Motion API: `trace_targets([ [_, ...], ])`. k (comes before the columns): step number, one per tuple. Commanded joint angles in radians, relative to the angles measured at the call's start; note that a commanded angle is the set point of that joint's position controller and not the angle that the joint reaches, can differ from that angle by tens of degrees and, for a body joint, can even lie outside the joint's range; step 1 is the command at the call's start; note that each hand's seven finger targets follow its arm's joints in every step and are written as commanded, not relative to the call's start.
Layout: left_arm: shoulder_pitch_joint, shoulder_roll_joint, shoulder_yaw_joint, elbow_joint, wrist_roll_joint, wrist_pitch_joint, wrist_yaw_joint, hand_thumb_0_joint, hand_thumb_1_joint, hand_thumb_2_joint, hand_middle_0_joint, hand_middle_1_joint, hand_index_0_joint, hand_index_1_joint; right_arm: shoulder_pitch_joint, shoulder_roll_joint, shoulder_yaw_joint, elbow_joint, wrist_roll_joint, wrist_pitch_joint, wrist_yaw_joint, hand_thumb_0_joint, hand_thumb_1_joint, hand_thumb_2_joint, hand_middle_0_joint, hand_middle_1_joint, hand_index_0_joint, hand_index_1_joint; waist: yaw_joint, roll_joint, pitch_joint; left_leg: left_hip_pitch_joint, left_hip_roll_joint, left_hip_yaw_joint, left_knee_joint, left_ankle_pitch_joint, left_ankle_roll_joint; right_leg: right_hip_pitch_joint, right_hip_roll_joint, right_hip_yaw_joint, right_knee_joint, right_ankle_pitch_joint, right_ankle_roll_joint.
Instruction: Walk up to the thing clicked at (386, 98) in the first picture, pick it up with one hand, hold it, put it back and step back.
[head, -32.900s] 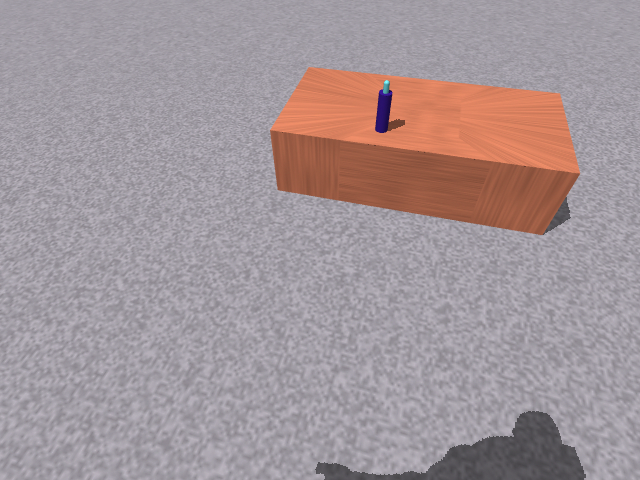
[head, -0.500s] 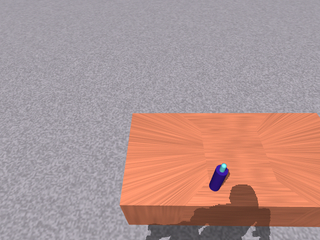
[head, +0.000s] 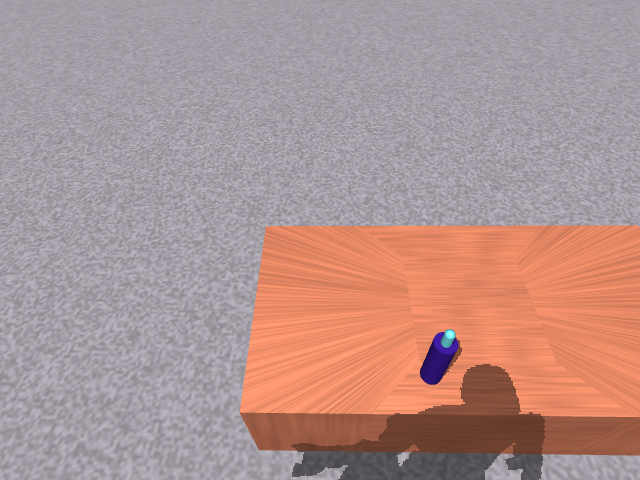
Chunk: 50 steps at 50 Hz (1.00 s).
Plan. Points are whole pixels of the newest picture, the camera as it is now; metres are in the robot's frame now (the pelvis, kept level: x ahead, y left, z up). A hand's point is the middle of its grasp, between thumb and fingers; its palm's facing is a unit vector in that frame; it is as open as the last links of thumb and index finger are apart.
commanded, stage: stand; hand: right
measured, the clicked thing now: (439, 355) +0.44 -0.24 -0.35
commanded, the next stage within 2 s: step back in 0.32 s
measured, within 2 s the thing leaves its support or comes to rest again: neither
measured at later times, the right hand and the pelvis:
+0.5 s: hand out of the picture +0.06 -0.27 -0.17, palm faces -0.02 +0.93 -0.37, open 7.4 cm; pelvis -0.03 +0.00 -0.01, yaw +1 degrees
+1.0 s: hand out of the picture -0.06 -0.22 -0.17, palm faces +0.04 +0.92 -0.40, open 7.4 cm; pelvis -0.12 +0.04 -0.03, yaw -4 degrees
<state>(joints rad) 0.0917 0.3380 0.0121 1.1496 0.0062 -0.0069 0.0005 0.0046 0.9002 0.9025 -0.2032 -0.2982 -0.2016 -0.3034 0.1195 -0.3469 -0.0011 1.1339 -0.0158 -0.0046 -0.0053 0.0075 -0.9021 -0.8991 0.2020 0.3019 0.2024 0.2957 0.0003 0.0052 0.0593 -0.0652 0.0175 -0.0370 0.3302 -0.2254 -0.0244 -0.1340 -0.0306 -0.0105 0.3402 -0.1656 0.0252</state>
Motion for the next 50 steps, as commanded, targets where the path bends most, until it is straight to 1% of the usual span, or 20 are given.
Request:
trace_targets([
  [1,-0.028,0.211,0.035,-0.053,0.003,-0.021,0.012,0.0,0.9,0.9,-0.2,-0.3,-0.2,-0.3,-0.014,-0.213,-0.035,-0.053,0.003,-0.022,-0.013,0.0,-0.9,-0.9,0.2,0.3,0.2,0.3,-0.001,0.001,-0.077,-0.055,0.102,-0.054,-0.046,0.196,0.032,0.075,-0.1,0.072,-0.033,0.185,-0.036],
  [14,-0.022,0.21,0.036,-0.054,0.002,-0.018,0.008,0.0,0.9,0.9,-0.2,-0.3,-0.2,-0.3,-0.018,-0.213,-0.035,-0.058,0.004,-0.024,-0.011,0.0,-0.9,-0.9,0.2,0.3,0.2,0.3,0.004,0.001,-0.066,-0.064,0.1,-0.062,-0.058,0.165,0.033,0.07,-0.097,0.07,-0.036,0.145,-0.039],
  [15,-0.018,0.214,0.038,-0.055,0.004,-0.019,0.009,0.0,0.9,0.9,-0.2,-0.3,-0.2,-0.3,-0.023,-0.22,-0.039,-0.06,0.003,-0.023,-0.013,0.0,-0.9,-0.9,0.2,0.3,0.2,0.3,0.005,-0.006,-0.083,-0.048,0.105,-0.064,-0.052,0.179,0.038,0.074,-0.099,0.068,-0.033,0.157,-0.041],
  [16,-0.033,0.274,0.083,-0.092,-0.013,-0.01,0.012,0.0,0.9,0.9,-0.2,-0.3,-0.2,-0.3,-0.05,-0.27,-0.064,-0.088,0.014,-0.005,-0.003,0.0,-0.9,-0.9,0.2,0.3,0.2,0.3,0.002,-0.012,0.014,-0.127,0.083,-0.068,0.056,0.344,0.074,0.0,-0.083,0.078,0.055,0.319,-0.042],
  [19,-0.013,0.26,0.091,-0.135,-0.016,-0.002,0.018,0.0,0.9,0.9,-0.2,-0.3,-0.2,-0.3,-0.022,-0.247,-0.072,-0.129,0.027,0.012,0.002,0.0,-0.9,-0.9,0.2,0.3,0.2,0.3,-0.009,-0.011,-0.091,-0.127,0.071,-0.048,0.16,0.394,0.096,0.028,-0.088,0.072,0.126,0.378,-0.085],
  [22,-0.028,0.277,0.102,-0.188,-0.008,0.01,0.017,0.0,0.9,0.9,-0.2,-0.3,-0.2,-0.3,-0.006,-0.226,-0.08,-0.164,0.026,0.031,0.003,0.0,-0.9,-0.9,0.2,0.3,0.2,0.3,-0.009,-0.089,-0.145,-0.132,-0.004,-0.003,0.341,0.216,0.079,-0.038,-0.186,0.173,0.079,0.355,-0.174],
  [24,-0.083,0.312,0.108,-0.237,0.007,0.015,0.021,0.0,0.9,0.9,-0.2,-0.3,-0.2,-0.3,0.041,-0.211,-0.086,-0.183,0.019,0.05,0.007,0.0,-0.9,-0.9,0.2,0.3,0.2,0.3,-0.021,-0.206,-0.142,-0.174,-0.078,0.021,0.567,-0.21,0.071,-0.113,-0.32,0.283,0.036,0.35,-0.271],
  [25,-0.104,0.317,0.111,-0.26,0.018,0.016,0.023,0.0,0.9,0.9,-0.2,-0.3,-0.2,-0.3,0.071,-0.213,-0.091,-0.19,0.012,0.058,0.012,0.0,-0.9,-0.9,0.2,0.3,0.2,0.3,-0.031,-0.216,-0.136,-0.168,-0.062,-0.021,0.654,-0.318,0.079,-0.184,-0.341,0.286,0.039,0.301,-0.29],
  [27,-0.17,0.309,0.108,-0.295,0.028,0.021,0.028,0.0,0.9,0.9,-0.2,-0.3,-0.2,-0.3,0.121,-0.221,-0.103,-0.203,0.018,0.061,0.02,0.0,-0.9,-0.9,0.2,0.3,0.2,0.3,-0.063,-0.217,-0.113,-0.143,-0.03,-0.056,0.665,-0.313,0.097,-0.285,-0.304,0.225,0.093,0.247,-0.262],
  [30,-0.173,0.282,0.096,-0.324,0.025,0.036,0.03,0.0,0.9,0.9,-0.2,-0.3,-0.2,-0.3,0.188,-0.221,-0.114,-0.192,0.004,0.044,0.016,0.0,-0.9,-0.9,0.2,0.3,0.2,0.3,-0.079,-0.156,-0.113,-0.146,-0.024,0.016,0.276,-0.067,0.077,-0.228,-0.195,0.156,0.262,0.139,-0.164],
  [31,-0.131,0.238,0.089,-0.335,0.013,0.047,0.029,0.0,0.9,0.9,-0.2,-0.3,-0.2,-0.3,0.158,-0.253,-0.12,-0.202,-0.015,0.036,0.012,0.0,-0.9,-0.9,0.2,0.3,0.2,0.3,-0.054,0.044,-0.077,-0.176,0.061,-0.135,0.104,0.13,0.083,-0.266,-0.059,0.108,0.425,-0.028,-0.12],
  [32,-0.089,0.177,0.08,-0.346,0.005,0.053,0.035,0.0,0.9,0.9,-0.2,-0.3,-0.2,-0.3,0.122,-0.34,-0.14,-0.229,-0.039,0.024,0.007,0.0,-0.9,-0.9,0.2,0.3,0.2,0.3,-0.023,0.25,-0.058,-0.106,0.24,-0.413,0.029,0.399,0.124,-0.427,0.118,0.08,0.593,-0.418,-0.065],
  [33,-0.069,0.201,0.092,-0.334,0.01,0.058,0.044,0.0,0.9,0.9,-0.2,-0.3,-0.2,-0.3,0.095,-0.382,-0.143,-0.251,-0.029,0.018,0.005,0.0,-0.9,-0.9,0.2,0.3,0.2,0.3,-0.026,0.156,-0.086,-0.178,0.306,-0.418,0.062,0.552,0.222,-0.37,0.141,0.201,0.724,-0.497,-0.055],
  [34,-0.084,0.216,0.095,-0.329,0.014,0.058,0.051,0.0,0.9,0.9,-0.2,-0.3,-0.2,-0.3,0.072,-0.392,-0.143,-0.273,-0.024,0.016,0.002,0.0,-0.9,-0.9,0.2,0.3,0.2,0.3,-0.047,0.177,-0.109,-0.191,0.324,-0.482,0.044,0.55,0.235,-0.361,0.166,0.249,0.801,-0.515,-0.056],
  [35,-0.073,0.225,0.1,-0.317,0.013,0.058,0.057,0.0,0.9,0.9,-0.2,-0.3,-0.2,-0.3,0.021,-0.362,-0.136,-0.279,-0.025,0.015,-0.008,0.0,-0.9,-0.9,0.2,0.3,0.2,0.3,-0.022,0.153,-0.09,-0.189,0.322,-0.432,0.054,0.484,0.261,-0.383,0.155,0.26,0.883,-0.45,-0.055],
  [37,0.011,0.239,0.097,-0.301,0.001,0.055,0.05,0.0,0.9,0.9,-0.2,-0.3,-0.2,-0.3,-0.046,-0.286,-0.119,-0.305,-0.031,0.01,-0.024,0.0,-0.9,-0.9,0.2,0.3,0.2,0.3,0.035,0.124,-0.089,-0.09,0.221,-0.257,0.123,0.475,0.235,-0.446,0.14,0.237,0.905,-0.338,-0.042],
  [42,-0.028,0.221,0.104,-0.358,0.011,0.037,0.033,0.0,0.9,0.9,-0.2,-0.3,-0.2,-0.3,0.084,-0.257,-0.122,-0.307,-0.013,0.005,-0.037,0.0,-0.9,-0.9,0.2,0.3,0.2,0.3,-0.037,0.094,-0.106,0.103,0.235,-0.231,0.194,0.617,0.284,-0.439,0.112,0.172,0.74,-0.363,0.002],
  [44,-0.024,0.207,0.104,-0.378,0.01,0.032,0.027,0.0,0.9,0.9,-0.2,-0.3,-0.2,-0.3,0.114,-0.273,-0.123,-0.31,-0.009,0.007,-0.038,0.0,-0.9,-0.9,0.2,0.3,0.2,0.3,-0.055,0.119,-0.122,0.14,0.235,-0.224,0.21,0.624,0.274,-0.405,0.093,0.142,0.59,-0.346,0.001],
  [47,0.04,0.191,0.109,-0.366,0.009,0.027,0.02,0.0,0.9,0.9,-0.2,-0.3,-0.2,-0.3,0.086,-0.279,-0.119,-0.33,-0.004,0.017,-0.034,0.0,-0.9,-0.9,0.2,0.3,0.2,0.3,-0.041,0.145,-0.153,0.069,0.198,-0.17,0.243,0.56,0.231,-0.25,0.072,0.061,0.346,-0.282,-0.024],
  [50,0.127,0.198,0.115,-0.326,0.025,0.018,0.022,0.0,0.9,0.9,-0.2,-0.3,-0.2,-0.3,0.041,-0.273,-0.112,-0.345,0.012,0.028,-0.026,0.0,-0.9,-0.9,0.2,0.3,0.2,0.3,0.006,0.092,-0.166,-0.12,0.167,-0.141,0.295,0.396,0.168,-0.008,0.055,0.044,0.09,0.016,-0.063],
])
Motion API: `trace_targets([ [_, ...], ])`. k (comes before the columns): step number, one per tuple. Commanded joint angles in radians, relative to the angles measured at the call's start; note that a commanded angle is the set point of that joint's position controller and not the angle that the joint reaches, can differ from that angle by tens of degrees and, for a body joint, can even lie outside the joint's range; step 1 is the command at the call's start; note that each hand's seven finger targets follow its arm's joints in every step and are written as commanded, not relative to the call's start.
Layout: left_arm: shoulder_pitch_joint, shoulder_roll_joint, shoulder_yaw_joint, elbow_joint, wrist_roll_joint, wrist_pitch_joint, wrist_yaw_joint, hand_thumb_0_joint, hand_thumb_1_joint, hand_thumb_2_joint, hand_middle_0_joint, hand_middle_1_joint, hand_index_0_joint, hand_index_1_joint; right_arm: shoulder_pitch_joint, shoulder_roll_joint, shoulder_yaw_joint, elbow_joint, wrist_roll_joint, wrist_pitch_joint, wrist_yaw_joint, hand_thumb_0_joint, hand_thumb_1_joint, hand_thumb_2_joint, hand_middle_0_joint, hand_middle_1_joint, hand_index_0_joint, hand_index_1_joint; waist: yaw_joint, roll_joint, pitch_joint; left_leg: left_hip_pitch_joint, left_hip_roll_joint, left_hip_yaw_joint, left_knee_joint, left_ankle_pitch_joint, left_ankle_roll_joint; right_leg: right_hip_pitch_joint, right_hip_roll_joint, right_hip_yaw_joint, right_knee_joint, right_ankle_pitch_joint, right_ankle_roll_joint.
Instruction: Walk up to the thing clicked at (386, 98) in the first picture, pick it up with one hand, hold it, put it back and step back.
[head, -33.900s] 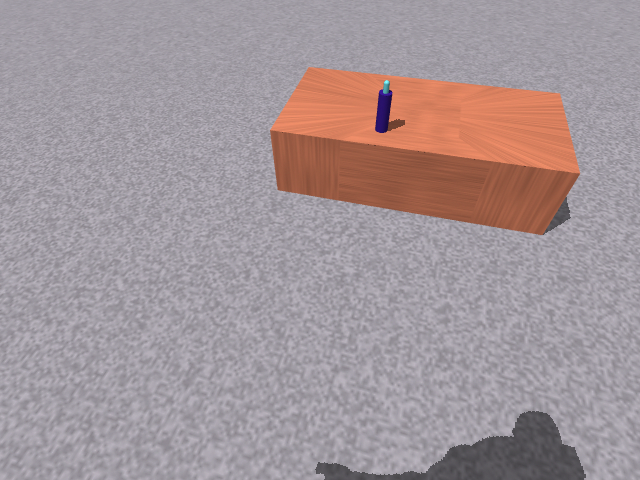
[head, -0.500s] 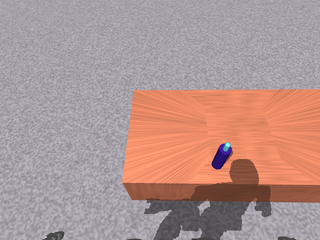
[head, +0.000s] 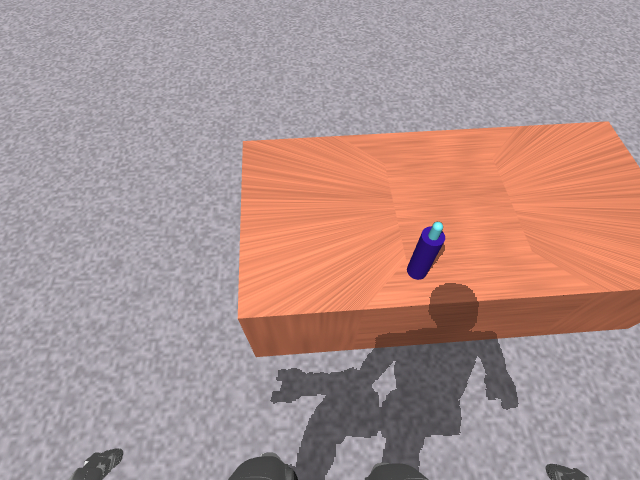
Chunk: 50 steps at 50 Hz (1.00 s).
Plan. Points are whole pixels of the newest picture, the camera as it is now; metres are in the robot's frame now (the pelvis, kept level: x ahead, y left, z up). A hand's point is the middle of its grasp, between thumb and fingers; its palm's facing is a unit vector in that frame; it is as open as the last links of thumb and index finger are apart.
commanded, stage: step back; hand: right
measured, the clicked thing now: (426, 249) +0.58 -0.24 -0.32
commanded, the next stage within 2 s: none
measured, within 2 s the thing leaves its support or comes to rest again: neither
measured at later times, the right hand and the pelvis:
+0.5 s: hand out of the picture -0.01 -0.25 -0.12, palm faces -0.08 +0.90 -0.43, open 7.4 cm; pelvis -0.12 +0.01 +0.01, yaw +1 degrees
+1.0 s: hand out of the picture -0.20 -0.31 -0.15, palm faces -0.08 +0.92 -0.38, open 7.4 cm; pelvis -0.28 -0.05 +0.01, yaw +2 degrees
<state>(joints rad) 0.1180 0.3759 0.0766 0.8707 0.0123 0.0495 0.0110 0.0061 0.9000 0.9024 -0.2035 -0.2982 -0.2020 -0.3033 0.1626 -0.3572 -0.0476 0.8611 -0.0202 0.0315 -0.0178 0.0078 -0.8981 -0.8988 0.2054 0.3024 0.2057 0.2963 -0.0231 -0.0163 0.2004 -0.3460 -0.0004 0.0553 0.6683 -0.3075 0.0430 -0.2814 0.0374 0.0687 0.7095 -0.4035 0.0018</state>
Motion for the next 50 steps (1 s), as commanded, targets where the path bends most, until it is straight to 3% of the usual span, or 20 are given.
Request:
trace_targets([
  [1,0.102,0.218,0.065,-0.058,0.028,-0.044,0.011,0.0,0.9,0.9,-0.2,-0.3,-0.2,-0.3,-0.002,-0.234,-0.057,-0.082,0.024,-0.009,-0.011,0.0,-0.9,-0.9,0.2,0.3,0.2,0.3,0.023,0.003,-0.306,-0.011,0.126,-0.213,0.004,0.29,0.045,0.222,-0.127,0.138,-0.253,0.38,-0.087],
  [2,0.065,0.291,0.079,-0.072,0.01,-0.038,0.007,0.0,0.9,0.9,-0.2,-0.3,-0.2,-0.3,-0.052,-0.204,-0.051,-0.09,0.032,-0.005,-0.013,0.0,-0.9,-0.9,0.2,0.3,0.2,0.3,0.052,-0.196,-0.246,-0.059,-0.058,-0.111,0.191,-0.001,-0.013,0.111,-0.298,0.348,-0.311,0.492,-0.24],
  [3,0.019,0.314,0.082,-0.111,0.023,-0.044,0.008,0.0,0.9,0.9,-0.2,-0.3,-0.2,-0.3,-0.051,-0.213,-0.059,-0.082,0.025,0.002,-0.02,0.0,-0.9,-0.9,0.2,0.3,0.2,0.3,0.062,-0.259,-0.208,-0.075,-0.09,-0.139,0.42,-0.326,-0.031,0.029,-0.438,0.482,-0.351,0.577,-0.345],
  [7,-0.038,0.221,0.064,-0.146,0.015,-0.041,0.019,0.0,0.9,0.9,-0.2,-0.3,-0.2,-0.3,0.026,-0.214,-0.043,-0.059,0.033,-0.014,-0.019,0.0,-0.9,-0.9,0.2,0.3,0.2,0.3,0.025,-0.123,-0.214,-0.1,-0.101,-0.185,0.489,-0.23,-0.045,0.078,-0.269,0.198,-0.235,0.733,-0.246],
  [12,0.022,0.214,0.056,-0.166,0.021,-0.027,0.022,0.0,0.9,0.9,-0.2,-0.3,-0.2,-0.3,0.037,-0.192,-0.036,-0.076,0.015,-0.023,-0.018,0.0,-0.9,-0.9,0.2,0.3,0.2,0.3,0.051,-0.185,-0.246,-0.073,-0.028,-0.104,0.087,-0.211,-0.044,0.223,-0.245,0.169,-0.162,0.739,-0.207],
  [15,-0.013,0.221,0.049,-0.185,0.004,-0.008,0.01,0.0,0.9,0.9,-0.2,-0.3,-0.2,-0.3,0.115,-0.194,-0.055,-0.044,-0.002,-0.037,-0.012,0.0,-0.9,-0.9,0.2,0.3,0.2,0.3,0.002,-0.119,-0.274,0.129,-0.031,-0.049,-0.238,0.138,-0.028,0.111,-0.187,0.124,-0.049,0.564,-0.134],
  [16,0.022,0.183,0.039,-0.195,0.002,-0.002,0.006,0.0,0.9,0.9,-0.2,-0.3,-0.2,-0.3,0.088,-0.24,-0.071,-0.06,-0.018,-0.044,-0.012,0.0,-0.9,-0.9,0.2,0.3,0.2,0.3,0.021,-0.026,-0.278,0.213,0.092,-0.224,-0.274,0.254,0.01,-0.027,-0.118,0.115,0.018,0.367,-0.088],
  [17,0.029,0.141,0.032,-0.203,-0.003,-0.002,0.006,0.0,0.9,0.9,-0.2,-0.3,-0.2,-0.3,0.045,-0.349,-0.091,-0.083,-0.026,-0.046,-0.005,0.0,-0.9,-0.9,0.2,0.3,0.2,0.3,0.024,0.218,-0.263,0.251,0.319,-0.523,-0.326,0.403,0.12,-0.22,0.059,0.041,0.193,-0.055,-0.036],
  [18,-0.032,0.197,0.058,-0.195,0.008,-0.001,0.024,0.0,0.9,0.9,-0.2,-0.3,-0.2,-0.3,0.052,-0.399,-0.1,-0.091,-0.016,-0.044,0.0,0.0,-0.9,-0.9,0.2,0.3,0.2,0.3,-0.035,0.217,-0.249,0.092,0.434,-0.614,-0.33,0.489,0.248,-0.156,0.077,0.109,0.382,-0.281,-0.018],
  [22,0.076,0.202,0.069,-0.138,-0.001,0.001,0.016,0.0,0.9,0.9,-0.2,-0.3,-0.2,-0.3,-0.065,-0.277,-0.07,-0.111,-0.012,-0.047,-0.017,0.0,-0.9,-0.9,0.2,0.3,0.2,0.3,0.061,0.142,-0.197,0.124,0.279,-0.32,-0.249,0.519,0.183,-0.223,0.07,0.142,0.592,-0.111,-0.013],
  [28,0.069,0.183,0.066,-0.149,0.013,-0.005,0.0,0.0,0.9,0.9,-0.2,-0.3,-0.2,-0.3,0.02,-0.262,-0.08,-0.12,-0.006,-0.045,-0.02,0.0,-0.9,-0.9,0.2,0.3,0.2,0.3,-0.009,0.159,-0.251,0.306,0.267,-0.287,-0.213,0.467,0.215,-0.234,0.034,0.092,0.374,-0.109,0.044],
  [33,0.166,0.179,0.062,-0.097,0.011,-0.007,-0.013,0.0,0.9,0.9,-0.2,-0.3,-0.2,-0.3,-0.033,-0.314,-0.087,-0.145,-0.014,-0.023,-0.013,0.0,-0.9,-0.9,0.2,0.3,0.2,0.3,0.024,0.247,-0.286,0.165,0.264,-0.275,-0.222,0.286,0.172,-0.001,-0.024,-0.028,0.004,-0.07,0.005],
  [35,0.263,0.167,0.065,-0.038,0.014,-0.015,-0.016,0.0,0.9,0.9,-0.2,-0.3,-0.2,-0.3,-0.057,-0.313,-0.081,-0.147,-0.007,-0.008,-0.012,0.0,-0.9,-0.9,0.2,0.3,0.2,0.3,0.065,0.211,-0.314,0.077,0.207,-0.226,-0.139,0.26,0.119,0.159,-0.016,-0.082,-0.277,0.111,-0.022],
  [36,0.243,0.205,0.078,-0.046,0.029,-0.022,-0.013,0.0,0.9,0.9,-0.2,-0.3,-0.2,-0.3,-0.038,-0.264,-0.064,-0.145,0.004,-0.003,-0.01,0.0,-0.9,-0.9,0.2,0.3,0.2,0.3,0.057,0.129,-0.278,-0.053,0.142,-0.209,-0.061,0.151,0.055,0.206,-0.062,0.011,-0.32,0.138,-0.038],
  [37,0.223,0.301,0.101,-0.072,0.04,-0.029,-0.012,0.0,0.9,0.9,-0.2,-0.3,-0.2,-0.3,-0.028,-0.191,-0.044,-0.166,0.016,-0.005,-0.01,0.0,-0.9,-0.9,0.2,0.3,0.2,0.3,0.056,-0.157,-0.226,-0.262,-0.045,-0.152,0.131,-0.12,-0.019,0.201,-0.262,0.334,-0.357,0.137,-0.103],
  [38,0.143,0.399,0.115,-0.12,0.039,-0.024,-0.008,0.0,0.9,0.9,-0.2,-0.3,-0.2,-0.3,-0.093,-0.211,-0.057,-0.176,0.015,-0.006,-0.031,0.0,-0.9,-0.9,0.2,0.3,0.2,0.3,0.109,-0.293,-0.18,-0.208,-0.091,-0.167,0.362,-0.319,-0.051,-0.055,-0.45,0.503,-0.421,0.203,-0.28],
  [39,0.097,0.364,0.103,-0.141,0.032,-0.028,-0.005,0.0,0.9,0.9,-0.2,-0.3,-0.2,-0.3,-0.096,-0.243,-0.068,-0.159,0.014,-0.005,-0.036,0.0,-0.9,-0.9,0.2,0.3,0.2,0.3,0.088,-0.206,-0.122,-0.172,-0.071,-0.238,0.49,-0.305,-0.057,-0.162,-0.455,0.478,-0.433,0.228,-0.297],
  [41,-0.057,0.256,0.071,-0.16,0.029,-0.034,0.005,0.0,0.9,0.9,-0.2,-0.3,-0.2,-0.3,0.016,-0.229,-0.056,-0.101,0.022,-0.007,-0.03,0.0,-0.9,-0.9,0.2,0.3,0.2,0.3,-0.015,-0.101,-0.124,-0.162,-0.124,-0.235,0.548,-0.181,-0.037,-0.098,-0.273,0.171,-0.304,0.448,-0.19],
  [42,-0.057,0.239,0.075,-0.163,0.033,-0.033,0.008,0.0,0.9,0.9,-0.2,-0.3,-0.2,-0.3,0.039,-0.222,-0.052,-0.092,0.022,-0.012,-0.029,0.0,-0.9,-0.9,0.2,0.3,0.2,0.3,-0.017,-0.141,-0.142,-0.157,-0.122,-0.208,0.538,-0.154,-0.045,-0.058,-0.237,0.117,-0.277,0.467,-0.167],
  [50,0.109,0.23,0.066,-0.164,0.022,-0.024,0.032,0.0,0.9,0.9,-0.2,-0.3,-0.2,-0.3,0.021,-0.196,-0.04,-0.102,0.001,-0.022,-0.022,0.0,-0.9,-0.9,0.2,0.3,0.2,0.3,0.097,-0.17,-0.25,-0.149,-0.05,-0.111,0.176,-0.237,-0.054,0.279,-0.32,0.173,-0.173,0.73,-0.228],
])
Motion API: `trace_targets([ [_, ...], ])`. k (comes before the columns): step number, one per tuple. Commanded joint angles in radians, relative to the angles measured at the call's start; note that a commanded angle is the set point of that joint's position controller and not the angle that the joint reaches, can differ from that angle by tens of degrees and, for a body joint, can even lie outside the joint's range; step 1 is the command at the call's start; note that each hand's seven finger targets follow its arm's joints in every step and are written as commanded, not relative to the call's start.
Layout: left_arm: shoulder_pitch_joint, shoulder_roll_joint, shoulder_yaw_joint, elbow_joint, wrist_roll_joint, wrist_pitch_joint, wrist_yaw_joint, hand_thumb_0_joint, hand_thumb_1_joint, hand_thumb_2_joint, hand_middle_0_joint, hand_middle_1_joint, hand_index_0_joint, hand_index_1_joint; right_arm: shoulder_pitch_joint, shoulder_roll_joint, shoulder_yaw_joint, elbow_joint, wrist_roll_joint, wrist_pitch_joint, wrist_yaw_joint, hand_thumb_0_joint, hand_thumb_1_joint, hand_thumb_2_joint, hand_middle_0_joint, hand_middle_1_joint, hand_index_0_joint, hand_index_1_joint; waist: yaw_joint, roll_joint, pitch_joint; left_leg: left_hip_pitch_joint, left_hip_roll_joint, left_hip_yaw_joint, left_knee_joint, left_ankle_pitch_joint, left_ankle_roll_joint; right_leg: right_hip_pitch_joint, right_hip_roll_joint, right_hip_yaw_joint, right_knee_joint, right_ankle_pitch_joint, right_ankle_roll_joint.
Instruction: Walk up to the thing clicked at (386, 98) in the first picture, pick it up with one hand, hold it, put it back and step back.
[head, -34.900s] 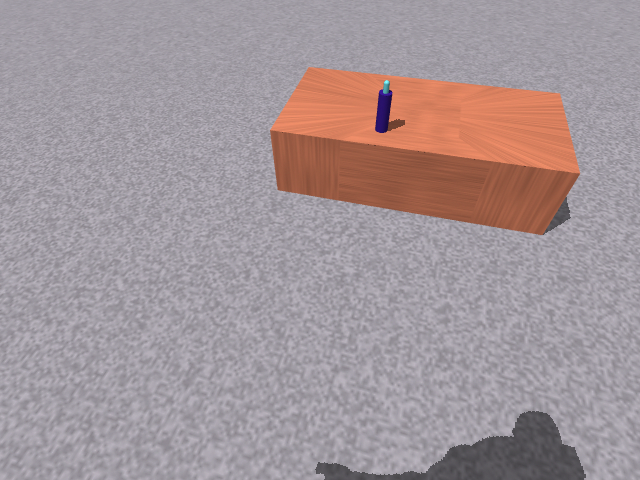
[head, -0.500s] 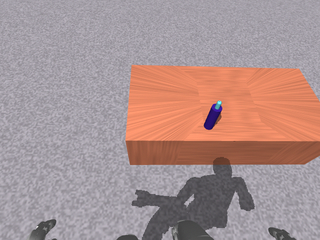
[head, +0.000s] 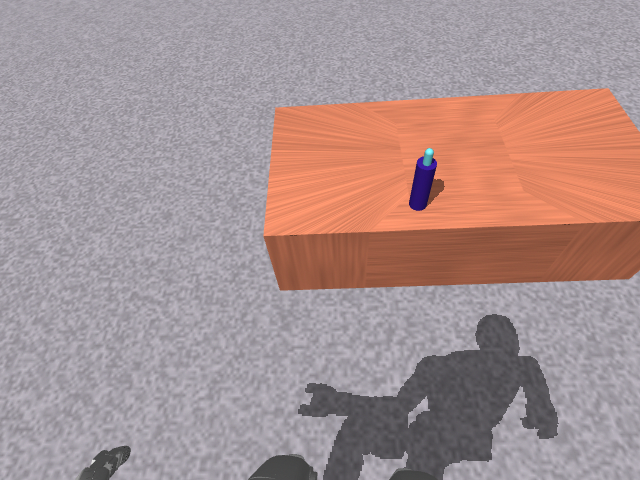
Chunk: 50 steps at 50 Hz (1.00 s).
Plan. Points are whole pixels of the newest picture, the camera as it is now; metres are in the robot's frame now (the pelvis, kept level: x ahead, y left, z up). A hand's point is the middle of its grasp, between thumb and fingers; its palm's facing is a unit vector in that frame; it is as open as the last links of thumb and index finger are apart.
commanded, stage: step back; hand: right
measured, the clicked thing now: (423, 178) +0.86 -0.22 -0.33
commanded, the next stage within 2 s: stand in 1.62 s
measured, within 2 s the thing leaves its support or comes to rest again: neither
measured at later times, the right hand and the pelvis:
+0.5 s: hand out of the picture -0.04 -0.29 -0.15, palm faces -0.02 +0.92 -0.40, open 7.4 cm; pelvis -0.19 -0.02 -0.01, yaw -2 degrees
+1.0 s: hand out of the picture -0.18 -0.28 -0.15, palm faces -0.05 +0.94 -0.34, open 7.4 cm; pelvis -0.25 -0.02 +0.00, yaw +2 degrees
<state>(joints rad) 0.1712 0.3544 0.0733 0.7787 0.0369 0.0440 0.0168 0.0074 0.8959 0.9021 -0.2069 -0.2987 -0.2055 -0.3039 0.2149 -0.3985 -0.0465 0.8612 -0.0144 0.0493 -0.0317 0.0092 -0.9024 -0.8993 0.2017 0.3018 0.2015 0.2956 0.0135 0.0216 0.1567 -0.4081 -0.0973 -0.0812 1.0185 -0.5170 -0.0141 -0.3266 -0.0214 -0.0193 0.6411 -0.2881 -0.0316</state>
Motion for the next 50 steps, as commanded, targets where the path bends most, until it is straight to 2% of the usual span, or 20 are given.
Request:
trace_targets([
  [1,0.016,0.261,0.069,-0.086,-0.006,-0.018,0.027,0.0,0.9,0.9,-0.2,-0.3,-0.2,-0.3,0.01,-0.155,-0.045,-0.093,-0.007,-0.04,-0.006,0.0,-0.9,-0.9,0.2,0.3,0.2,0.3,0.032,-0.228,-0.222,-0.028,0.075,0.036,-0.26,-0.005,0.014,0.297,-0.27,0.266,-0.094,0.598,-0.184],
  [4,-0.048,0.251,0.05,-0.1,-0.017,-0.001,0.015,0.0,0.9,0.9,-0.2,-0.3,-0.2,-0.3,0.098,-0.168,-0.061,-0.044,-0.009,-0.043,0.002,0.0,-0.9,-0.9,0.2,0.3,0.2,0.3,-0.022,-0.131,-0.238,0.198,0.078,0.076,-0.57,0.316,0.049,0.128,-0.199,0.193,-0.007,0.379,-0.099],
  [6,-0.054,0.193,0.035,-0.118,-0.029,0.0,0.01,0.0,0.9,0.9,-0.2,-0.3,-0.2,-0.3,0.015,-0.332,-0.091,-0.076,-0.015,-0.04,0.01,0.0,-0.9,-0.9,0.2,0.3,0.2,0.3,-0.01,0.201,-0.216,0.211,0.441,-0.381,-0.663,0.515,0.251,-0.128,0.062,-0.005,0.244,-0.193,0.011],
  [7,-0.112,0.234,0.06,-0.109,-0.016,0.001,0.021,0.0,0.9,0.9,-0.2,-0.3,-0.2,-0.3,-0.001,-0.368,-0.101,-0.093,-0.021,-0.043,0.012,0.0,-0.9,-0.9,0.2,0.3,0.2,0.3,-0.065,0.2,-0.194,0.079,0.533,-0.494,-0.683,0.607,0.361,-0.091,0.075,0.118,0.476,-0.389,0.022],
  [11,0.016,0.228,0.063,-0.023,-0.03,0.01,0.014,0.0,0.9,0.9,-0.2,-0.3,-0.2,-0.3,-0.131,-0.239,-0.059,-0.107,-0.024,-0.045,-0.005,0.0,-0.9,-0.9,0.2,0.3,0.2,0.3,0.037,0.067,-0.139,0.062,0.378,-0.175,-0.605,0.648,0.264,-0.113,0.112,0.186,0.664,-0.238,0.019],
  [17,0.029,0.201,0.042,-0.002,-0.019,-0.014,0.0,0.0,0.9,0.9,-0.2,-0.3,-0.2,-0.3,-0.077,-0.232,-0.068,-0.109,-0.027,-0.024,0.009,0.0,-0.9,-0.9,0.2,0.3,0.2,0.3,-0.023,0.187,-0.203,0.289,0.355,-0.155,-0.573,0.54,0.259,-0.071,0.038,0.08,0.19,-0.233,0.057],
  [21,0.156,0.199,0.042,0.091,-0.01,-0.039,0.001,0.0,0.9,0.9,-0.2,-0.3,-0.2,-0.3,-0.102,-0.254,-0.069,-0.101,-0.009,0.007,0.019,0.0,-0.9,-0.9,0.2,0.3,0.2,0.3,0.017,0.168,-0.295,0.216,0.291,-0.074,-0.473,0.44,0.173,0.176,0.064,-0.028,-0.258,-0.013,0.016],
  [22,0.149,0.242,0.055,0.096,0.005,-0.044,0.003,0.0,0.9,0.9,-0.2,-0.3,-0.2,-0.3,-0.097,-0.207,-0.055,-0.103,-0.006,0.007,0.023,0.0,-0.9,-0.9,0.2,0.3,0.2,0.3,0.009,0.077,-0.254,0.043,0.237,-0.055,-0.407,0.307,0.119,0.246,0.002,0.104,-0.26,-0.021,-0.011],
  [23,0.154,0.345,0.086,0.079,0.018,-0.046,0.002,0.0,0.9,0.9,-0.2,-0.3,-0.2,-0.3,-0.136,-0.149,-0.04,-0.138,0.002,-0.002,0.021,0.0,-0.9,-0.9,0.2,0.3,0.2,0.3,0.043,-0.194,-0.193,-0.197,0.053,-0.001,-0.239,0.066,0.044,0.248,-0.216,0.428,-0.307,-0.091,-0.096],
  [24,0.07,0.439,0.101,0.042,0.021,-0.043,0.008,0.0,0.9,0.9,-0.2,-0.3,-0.2,-0.3,-0.193,-0.166,-0.054,-0.145,-0.007,0.002,0.006,0.0,-0.9,-0.9,0.2,0.3,0.2,0.3,0.094,-0.299,-0.125,-0.149,0.038,-0.071,-0.016,-0.087,0.002,-0.034,-0.432,0.63,-0.383,-0.089,-0.27],
  [26,-0.074,0.344,0.07,0.007,0.002,-0.058,0.017,0.0,0.9,0.9,-0.2,-0.3,-0.2,-0.3,-0.123,-0.208,-0.065,-0.096,0.001,0.005,0.006,0.0,-0.9,-0.9,0.2,0.3,0.2,0.3,-0.017,-0.088,-0.065,-0.101,0.029,-0.162,0.18,0.02,0.003,-0.1,-0.317,0.381,-0.283,0.101,-0.217],
  [28,-0.073,0.276,0.061,0.015,0.011,-0.065,0.018,0.0,0.9,0.9,-0.2,-0.3,-0.2,-0.3,-0.073,-0.18,-0.054,-0.065,0.006,-0.012,0.01,0.0,-0.9,-0.9,0.2,0.3,0.2,0.3,-0.026,-0.112,-0.114,-0.083,0.012,-0.072,0.147,0.077,0.002,-0.003,-0.215,0.22,-0.201,0.238,-0.163],
  [33,0.038,0.307,0.074,0.048,0.02,-0.067,0.007,0.0,0.9,0.9,-0.2,-0.3,-0.2,-0.3,-0.12,-0.168,-0.049,-0.056,-0.016,-0.033,0.034,0.0,-0.9,-0.9,0.2,0.3,0.2,0.3,0.065,-0.209,-0.12,-0.061,0.085,0.034,-0.259,-0.003,-0.006,0.156,-0.209,0.263,-0.246,-0.232,-0.15],
  [36,-0.003,0.299,0.054,0.049,0.009,-0.051,-0.005,0.0,0.9,0.9,-0.2,-0.3,-0.2,-0.3,-0.026,-0.157,-0.061,0.015,-0.018,-0.055,0.037,0.0,-0.9,-0.9,0.2,0.3,0.2,0.3,0.004,-0.192,-0.126,0.243,0.059,0.102,-0.595,0.116,0.026,-0.017,-0.191,0.215,-0.194,-0.266,-0.111],
  [37,0.024,0.247,0.037,0.052,0.01,-0.048,-0.007,0.0,0.9,0.9,-0.2,-0.3,-0.2,-0.3,0.014,-0.179,-0.075,0.041,-0.025,-0.063,0.033,0.0,-0.9,-0.9,0.2,0.3,0.2,0.3,-0.009,-0.101,-0.145,0.357,0.077,0.038,-0.629,0.123,0.04,-0.096,-0.157,0.168,-0.094,-0.237,-0.083],
  [39,-0.041,0.234,0.034,0.063,-0.015,-0.052,-0.007,0.0,0.9,0.9,-0.2,-0.3,-0.2,-0.3,-0.004,-0.317,-0.09,0.026,-0.027,-0.073,0.034,0.0,-0.9,-0.9,0.2,0.3,0.2,0.3,-0.045,0.153,-0.12,0.165,0.418,-0.507,-0.814,-0.377,0.237,-0.182,-0.008,0.019,0.175,-0.312,0.015],
  [46,0.087,0.203,0.041,0.161,-0.01,-0.086,-0.022,0.0,0.9,0.9,-0.2,-0.3,-0.2,-0.3,-0.125,-0.206,-0.052,0.025,-0.022,-0.067,0.044,0.0,-0.9,-0.9,0.2,0.3,0.2,0.3,0.037,0.123,-0.104,-0.007,0.247,-0.126,-0.651,-0.076,0.125,0.206,0.037,-0.026,-0.174,-0.049,0.007],
  [47,0.1,0.216,0.048,0.169,-0.003,-0.089,-0.014,0.0,0.9,0.9,-0.2,-0.3,-0.2,-0.3,-0.103,-0.167,-0.042,0.03,-0.015,-0.06,0.043,0.0,-0.9,-0.9,0.2,0.3,0.2,0.3,0.05,0.071,-0.114,-0.066,0.218,-0.089,-0.571,-0.067,0.093,0.294,0.036,0.01,-0.222,-0.049,-0.002],
  [49,0.126,0.344,0.075,0.172,0.012,-0.1,-0.007,0.0,0.9,0.9,-0.2,-0.3,-0.2,-0.3,-0.107,-0.131,-0.038,0.017,-0.013,-0.056,0.037,0.0,-0.9,-0.9,0.2,0.3,0.2,0.3,0.073,-0.174,-0.075,-0.183,0.04,0.001,-0.209,-0.073,0.031,0.184,-0.294,0.544,-0.466,-0.593,-0.144],
  [50,0.044,0.356,0.079,0.141,0.014,-0.104,-0.006,0.0,0.9,0.9,-0.2,-0.3,-0.2,-0.3,-0.091,-0.175,-0.051,0.028,-0.019,-0.058,0.033,0.0,-0.9,-0.9,0.2,0.3,0.2,0.3,0.047,-0.12,-0.012,-0.17,0.093,-0.044,-0.115,-0.032,0.022,0.096,-0.377,0.602,-0.479,-0.612,-0.209],
])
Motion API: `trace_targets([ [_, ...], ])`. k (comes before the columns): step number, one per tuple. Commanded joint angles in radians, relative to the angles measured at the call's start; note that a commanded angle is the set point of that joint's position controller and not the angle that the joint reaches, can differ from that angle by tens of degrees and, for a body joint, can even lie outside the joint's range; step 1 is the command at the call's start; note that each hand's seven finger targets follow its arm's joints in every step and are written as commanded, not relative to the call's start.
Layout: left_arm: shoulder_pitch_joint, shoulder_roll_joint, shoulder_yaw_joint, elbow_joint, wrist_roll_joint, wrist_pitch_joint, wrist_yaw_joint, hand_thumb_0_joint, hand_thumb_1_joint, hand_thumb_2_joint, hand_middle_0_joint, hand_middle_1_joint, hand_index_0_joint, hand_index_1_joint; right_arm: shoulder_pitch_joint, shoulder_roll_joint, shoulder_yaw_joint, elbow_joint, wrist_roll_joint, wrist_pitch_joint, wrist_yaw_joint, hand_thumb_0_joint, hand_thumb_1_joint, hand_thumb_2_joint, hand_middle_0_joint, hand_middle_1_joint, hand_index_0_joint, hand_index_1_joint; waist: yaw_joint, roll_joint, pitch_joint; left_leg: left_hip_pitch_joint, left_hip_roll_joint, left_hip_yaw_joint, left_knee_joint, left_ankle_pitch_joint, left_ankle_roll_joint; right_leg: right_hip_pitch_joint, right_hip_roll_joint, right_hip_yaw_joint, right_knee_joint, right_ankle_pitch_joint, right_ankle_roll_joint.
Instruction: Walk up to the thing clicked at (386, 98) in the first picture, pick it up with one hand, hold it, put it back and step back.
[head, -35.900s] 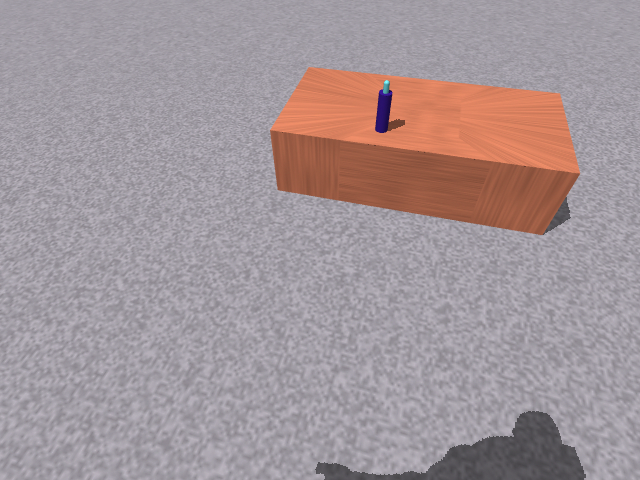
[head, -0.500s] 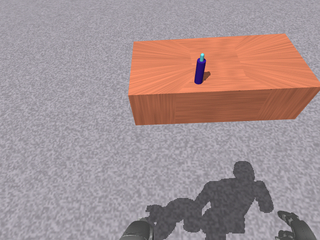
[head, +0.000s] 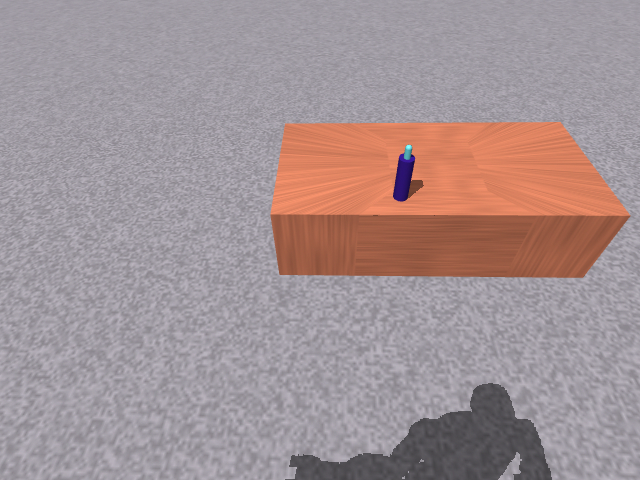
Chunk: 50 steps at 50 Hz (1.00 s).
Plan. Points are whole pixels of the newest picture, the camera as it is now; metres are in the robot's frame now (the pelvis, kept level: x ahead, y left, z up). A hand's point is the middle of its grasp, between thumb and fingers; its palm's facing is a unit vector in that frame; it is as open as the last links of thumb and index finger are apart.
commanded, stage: step back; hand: right
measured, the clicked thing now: (404, 172) +1.10 -0.24 -0.33
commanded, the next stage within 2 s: stand in 0.62 s
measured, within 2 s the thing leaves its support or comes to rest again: neither
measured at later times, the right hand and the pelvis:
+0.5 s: hand out of the picture +0.15 -0.22 -0.15, palm faces -0.02 +0.94 -0.33, open 7.4 cm; pelvis +0.05 +0.03 +0.01, yaw +0 degrees
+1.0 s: hand out of the picture +0.14 -0.23 -0.13, palm faces -0.01 +0.94 -0.34, open 7.4 cm; pelvis +0.04 +0.03 +0.02, yaw +0 degrees
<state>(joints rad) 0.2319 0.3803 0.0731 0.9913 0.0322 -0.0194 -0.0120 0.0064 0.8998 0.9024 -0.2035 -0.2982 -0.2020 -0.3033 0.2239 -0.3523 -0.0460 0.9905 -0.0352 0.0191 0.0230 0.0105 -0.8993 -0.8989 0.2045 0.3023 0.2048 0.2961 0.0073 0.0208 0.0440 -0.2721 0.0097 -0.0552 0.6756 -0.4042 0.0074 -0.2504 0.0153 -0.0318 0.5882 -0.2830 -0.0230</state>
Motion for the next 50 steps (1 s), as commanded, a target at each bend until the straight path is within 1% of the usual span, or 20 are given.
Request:
trace_targets([
  [1,-0.043,0.299,0.077,-0.089,0.009,-0.046,0.026,0.0,0.9,0.9,-0.2,-0.3,-0.2,-0.3,-0.058,-0.232,-0.051,-0.091,0.009,-0.035,-0.019,0.0,-0.9,-0.9,0.2,0.3,0.2,0.3,0.035,-0.057,0.104,-0.305,0.006,-0.098,0.228,-0.092,0.004,0.046,-0.39,0.554,-0.393,-0.483,-0.218],
  [4,-0.076,0.265,0.061,-0.082,0.008,-0.05,0.023,0.0,0.9,0.9,-0.2,-0.3,-0.2,-0.3,-0.025,-0.205,-0.051,-0.067,0.009,-0.045,-0.011,0.0,-0.9,-0.9,0.2,0.3,0.2,0.3,0.018,-0.114,0.039,-0.169,0.022,-0.051,0.142,-0.047,-0.002,-0.006,-0.293,0.335,-0.336,-0.279,-0.164],
  [6,-0.115,0.262,0.055,-0.087,0.008,-0.043,0.018,0.0,0.9,0.9,-0.2,-0.3,-0.2,-0.3,0.002,-0.193,-0.05,-0.057,0.008,-0.045,-0.005,0.0,-0.9,-0.9,0.2,0.3,0.2,0.3,0.007,-0.17,0.015,-0.07,0.017,0.024,0.034,-0.032,-0.008,-0.045,-0.257,0.249,-0.304,-0.225,-0.144],
  [9,-0.131,0.214,0.023,-0.093,-0.002,-0.022,0.011,0.0,0.9,0.9,-0.2,-0.3,-0.2,-0.3,0.027,-0.186,-0.06,-0.029,0.0,-0.056,-0.016,0.0,-0.9,-0.9,0.2,0.3,0.2,0.3,-0.028,-0.116,-0.011,0.127,-0.024,0.06,-0.201,0.127,-0.001,-0.13,-0.191,0.145,-0.133,-0.062,-0.096],
  [10,-0.113,0.175,0.008,-0.092,-0.005,-0.017,0.009,0.0,0.9,0.9,-0.2,-0.3,-0.2,-0.3,0.028,-0.206,-0.066,-0.029,-0.006,-0.063,-0.024,0.0,-0.9,-0.9,0.2,0.3,0.2,0.3,-0.036,-0.034,-0.035,0.18,0.035,-0.035,-0.272,0.138,0.011,-0.158,-0.156,0.102,-0.037,0.01,-0.069],
  [11,-0.098,0.119,-0.006,-0.094,-0.024,-0.01,0.006,0.0,0.9,0.9,-0.2,-0.3,-0.2,-0.3,-0.007,-0.259,-0.067,-0.045,-0.012,-0.072,-0.031,0.0,-0.9,-0.9,0.2,0.3,0.2,0.3,-0.016,0.134,-0.049,0.144,0.221,-0.328,-0.382,0.056,0.08,-0.194,-0.052,0.035,0.092,-0.058,-0.003],
  [12,-0.087,0.177,0.013,-0.065,-0.031,-0.002,0.013,0.0,0.9,0.9,-0.2,-0.3,-0.2,-0.3,-0.051,-0.312,-0.069,-0.06,-0.004,-0.071,-0.029,0.0,-0.9,-0.9,0.2,0.3,0.2,0.3,-0.003,0.115,-0.034,0.006,0.3,-0.407,-0.406,-0.061,0.181,-0.106,-0.039,0.046,0.141,-0.229,0.004],
  [13,-0.084,0.198,0.015,-0.056,-0.025,-0.001,0.013,0.0,0.9,0.9,-0.2,-0.3,-0.2,-0.3,-0.081,-0.302,-0.068,-0.062,-0.007,-0.069,-0.028,0.0,-0.9,-0.9,0.2,0.3,0.2,0.3,0.002,0.072,-0.018,-0.025,0.293,-0.384,-0.395,-0.054,0.198,-0.076,-0.049,0.069,0.166,-0.258,0.001],
  [16,-0.061,0.177,0.009,-0.03,-0.024,-0.012,0.018,0.0,0.9,0.9,-0.2,-0.3,-0.2,-0.3,-0.108,-0.275,-0.06,-0.055,-0.005,-0.07,-0.031,0.0,-0.9,-0.9,0.2,0.3,0.2,0.3,0.013,0.146,-0.03,0.07,0.227,-0.227,-0.304,0.258,0.142,-0.071,-0.059,0.048,0.023,-0.143,-0.005],
  [18,-0.027,0.167,0.009,0.004,-0.022,-0.025,0.022,0.0,0.9,0.9,-0.2,-0.3,-0.2,-0.3,-0.147,-0.236,-0.045,-0.05,0.015,-0.061,-0.03,0.0,-0.9,-0.9,0.2,0.3,0.2,0.3,0.038,0.126,-0.082,0.052,0.182,-0.119,-0.221,0.454,0.082,0.086,-0.056,0.04,-0.155,0.075,-0.004],
  [19,-0.035,0.19,0.014,0.007,-0.018,-0.031,0.027,0.0,0.9,0.9,-0.2,-0.3,-0.2,-0.3,-0.15,-0.209,-0.037,-0.05,0.025,-0.058,-0.031,0.0,-0.9,-0.9,0.2,0.3,0.2,0.3,0.034,0.079,-0.109,0.017,0.15,-0.085,-0.183,0.48,0.05,0.153,-0.081,0.092,-0.149,0.19,-0.013],
  [20,-0.053,0.222,0.015,0.0,-0.017,-0.035,0.027,0.0,0.9,0.9,-0.2,-0.3,-0.2,-0.3,-0.142,-0.198,-0.035,-0.05,0.031,-0.056,-0.032,0.0,-0.9,-0.9,0.2,0.3,0.2,0.3,0.017,0.013,-0.121,0.012,0.101,-0.042,-0.161,0.383,0.03,0.153,-0.123,0.151,-0.152,0.219,-0.033],
  [22,-0.128,0.235,0.013,-0.016,-0.016,-0.034,0.025,0.0,0.9,0.9,-0.2,-0.3,-0.2,-0.3,-0.124,-0.2,-0.036,-0.024,0.022,-0.055,-0.036,0.0,-0.9,-0.9,0.2,0.3,0.2,0.3,-0.013,-0.031,-0.108,0.051,0.081,-0.013,-0.171,0.326,0.021,0.119,-0.168,0.176,-0.133,0.257,-0.053],
  [24,-0.135,0.214,0.002,-0.01,-0.021,-0.031,0.027,0.0,0.9,0.9,-0.2,-0.3,-0.2,-0.3,-0.159,-0.207,-0.036,-0.015,0.02,-0.058,-0.034,0.0,-0.9,-0.9,0.2,0.3,0.2,0.3,0.0,-0.025,-0.09,0.066,0.092,-0.018,-0.187,0.39,0.034,0.109,-0.147,0.138,-0.132,0.305,-0.037],
  [28,-0.14,0.209,0.004,0.002,-0.021,-0.03,0.031,0.0,0.9,0.9,-0.2,-0.3,-0.2,-0.3,-0.153,-0.202,-0.032,0.007,0.026,-0.06,-0.036,0.0,-0.9,-0.9,0.2,0.3,0.2,0.3,0.001,-0.054,-0.151,0.1,0.101,0.005,-0.162,0.57,0.045,0.186,-0.138,0.109,-0.102,0.454,-0.026],
  [31,-0.151,0.176,-0.015,0.029,-0.037,-0.021,0.031,0.0,0.9,0.9,-0.2,-0.3,-0.2,-0.3,-0.159,-0.204,-0.018,0.022,0.032,-0.06,-0.038,0.0,-0.9,-0.9,0.2,0.3,0.2,0.3,-0.006,-0.041,-0.125,0.148,0.121,-0.043,-0.234,0.634,0.04,0.152,-0.136,0.111,-0.129,0.472,-0.011],
  [34,-0.17,0.173,-0.02,0.037,-0.036,-0.017,0.031,0.0,0.9,0.9,-0.2,-0.3,-0.2,-0.3,-0.189,-0.21,-0.015,0.033,0.032,-0.062,-0.036,0.0,-0.9,-0.9,0.2,0.3,0.2,0.3,-0.003,-0.015,-0.117,0.198,0.127,-0.043,-0.25,0.669,0.035,0.159,-0.133,0.102,-0.178,0.441,0.004],
  [43,-0.212,0.175,-0.023,0.076,-0.027,-0.014,0.021,0.0,0.9,0.9,-0.2,-0.3,-0.2,-0.3,-0.234,-0.198,-0.003,0.058,0.032,-0.059,-0.031,0.0,-0.9,-0.9,0.2,0.3,0.2,0.3,-0.003,-0.001,-0.089,0.17,0.12,-0.034,-0.376,0.43,0.01,0.198,-0.136,0.107,-0.284,0.257,0.013],
  [47,-0.218,0.174,-0.024,0.085,-0.026,-0.018,0.018,0.0,0.9,0.9,-0.2,-0.3,-0.2,-0.3,-0.229,-0.203,-0.001,0.071,0.032,-0.064,-0.029,0.0,-0.9,-0.9,0.2,0.3,0.2,0.3,-0.006,-0.005,-0.099,0.185,0.122,-0.029,-0.383,0.446,0.01,0.205,-0.145,0.115,-0.302,0.281,0.011],
  [50,-0.209,0.179,-0.025,0.093,-0.023,-0.017,0.017,0.0,0.9,0.9,-0.2,-0.3,-0.2,-0.3,-0.222,-0.2,0.002,0.08,0.031,-0.062,-0.028,0.0,-0.9,-0.9,0.2,0.3,0.2,0.3,-0.008,-0.011,-0.082,0.195,0.122,-0.035,-0.401,0.379,0.006,0.17,-0.143,0.114,-0.318,0.216,0.01],
])
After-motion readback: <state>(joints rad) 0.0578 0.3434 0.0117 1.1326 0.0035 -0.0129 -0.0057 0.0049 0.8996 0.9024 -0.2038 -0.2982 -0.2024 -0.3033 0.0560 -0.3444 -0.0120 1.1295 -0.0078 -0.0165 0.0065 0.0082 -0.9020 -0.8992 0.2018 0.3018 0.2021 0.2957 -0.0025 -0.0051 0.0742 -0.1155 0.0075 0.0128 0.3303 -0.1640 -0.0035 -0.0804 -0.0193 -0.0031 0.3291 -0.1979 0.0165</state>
